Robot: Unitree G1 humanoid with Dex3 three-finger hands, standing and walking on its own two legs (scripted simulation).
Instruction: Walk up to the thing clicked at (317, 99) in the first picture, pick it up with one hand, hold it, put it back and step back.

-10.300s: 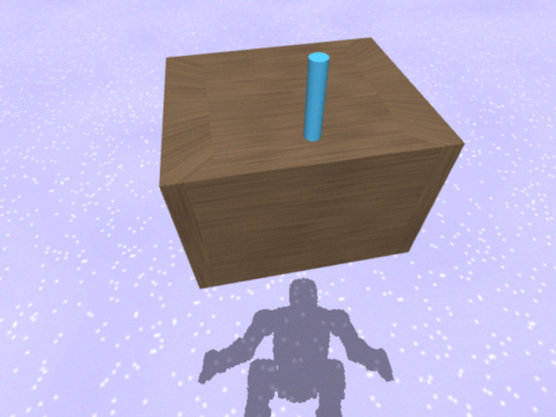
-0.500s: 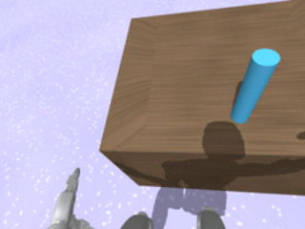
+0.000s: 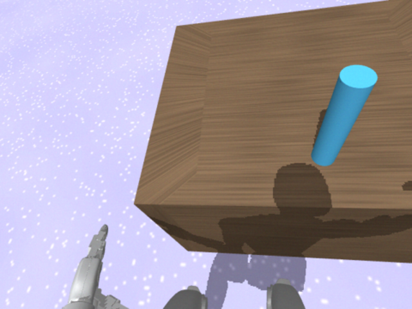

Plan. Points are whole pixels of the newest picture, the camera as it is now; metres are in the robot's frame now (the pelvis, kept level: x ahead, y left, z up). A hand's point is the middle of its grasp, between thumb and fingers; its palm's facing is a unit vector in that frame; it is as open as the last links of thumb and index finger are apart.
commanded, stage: approach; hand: right
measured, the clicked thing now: (336, 124) +0.47 -0.21 +0.02
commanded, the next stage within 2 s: close in in 0.40 s
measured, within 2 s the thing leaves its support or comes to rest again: neither
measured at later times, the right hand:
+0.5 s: hand (394, 152) +0.42 -0.31 -0.01, palm faces +0.13 +0.99 +0.07, open 17.5 cm
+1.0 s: hand (343, 151) +0.44 -0.23 -0.03, palm faces +0.17 +0.98 +0.05, open 17.6 cm
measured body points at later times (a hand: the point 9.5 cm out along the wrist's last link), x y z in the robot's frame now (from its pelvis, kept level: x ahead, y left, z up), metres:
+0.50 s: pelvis +0.00 +0.00 -0.02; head +0.12 -0.06 +0.41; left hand +0.16 +0.26 -0.02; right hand +0.41 -0.36 -0.01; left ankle -0.01 +0.16 -0.67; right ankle +0.04 -0.12 -0.67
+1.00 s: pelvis -0.01 +0.01 -0.04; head +0.11 -0.05 +0.39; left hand +0.15 +0.27 -0.02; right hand +0.43 -0.28 -0.03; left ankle -0.01 +0.16 -0.67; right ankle +0.04 -0.12 -0.67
